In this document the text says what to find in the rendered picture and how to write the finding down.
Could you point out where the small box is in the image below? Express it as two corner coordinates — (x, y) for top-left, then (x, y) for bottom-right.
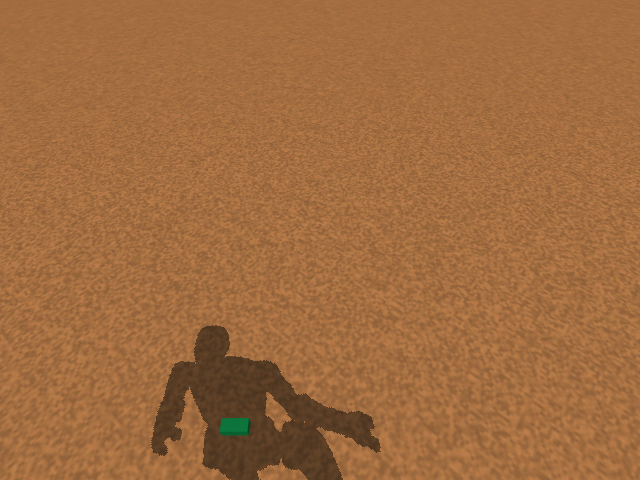
(220, 418), (251, 436)

